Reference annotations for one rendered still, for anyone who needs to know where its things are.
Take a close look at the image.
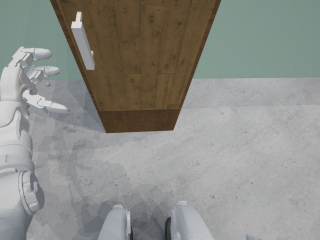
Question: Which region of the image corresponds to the left robot shin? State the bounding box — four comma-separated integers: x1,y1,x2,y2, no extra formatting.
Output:
113,204,130,240

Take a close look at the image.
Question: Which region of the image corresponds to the left robot upper arm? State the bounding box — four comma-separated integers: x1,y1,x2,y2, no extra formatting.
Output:
0,171,45,240

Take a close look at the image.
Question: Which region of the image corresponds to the left robot forearm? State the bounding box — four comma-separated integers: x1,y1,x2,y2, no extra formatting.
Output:
0,100,35,177

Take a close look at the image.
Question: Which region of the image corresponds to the left robot hand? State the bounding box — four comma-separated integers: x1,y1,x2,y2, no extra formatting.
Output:
0,46,69,115

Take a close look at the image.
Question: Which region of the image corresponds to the robot left thigh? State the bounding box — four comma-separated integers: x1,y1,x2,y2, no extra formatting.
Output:
97,208,131,240

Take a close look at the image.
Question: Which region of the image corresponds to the cupboard door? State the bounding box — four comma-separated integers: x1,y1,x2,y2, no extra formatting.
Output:
56,0,216,112

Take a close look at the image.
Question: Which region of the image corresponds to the handle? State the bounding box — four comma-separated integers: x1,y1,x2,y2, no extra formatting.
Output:
71,12,95,70

